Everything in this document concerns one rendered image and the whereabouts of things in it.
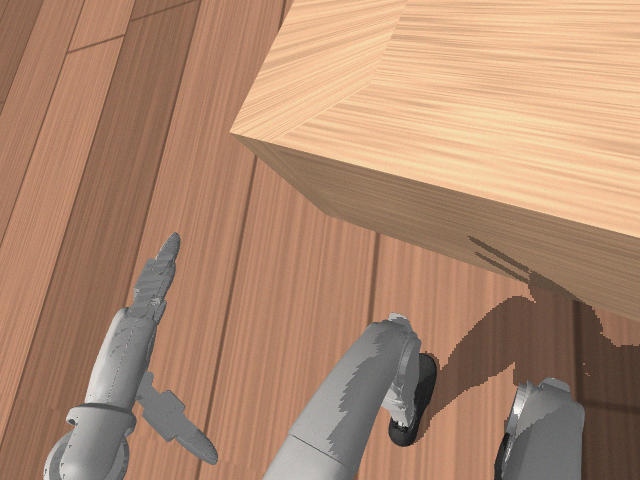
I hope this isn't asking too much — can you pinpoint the right robot foot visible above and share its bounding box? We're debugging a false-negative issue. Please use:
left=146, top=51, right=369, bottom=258
left=494, top=432, right=510, bottom=480

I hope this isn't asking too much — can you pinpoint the left robot arm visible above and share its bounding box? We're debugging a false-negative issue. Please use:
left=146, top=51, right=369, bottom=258
left=43, top=403, right=137, bottom=480

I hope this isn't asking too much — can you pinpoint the left robot foot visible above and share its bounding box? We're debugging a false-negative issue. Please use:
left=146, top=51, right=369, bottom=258
left=388, top=353, right=437, bottom=447

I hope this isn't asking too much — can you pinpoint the left robot hand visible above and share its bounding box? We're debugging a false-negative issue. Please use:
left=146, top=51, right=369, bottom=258
left=85, top=232, right=218, bottom=465

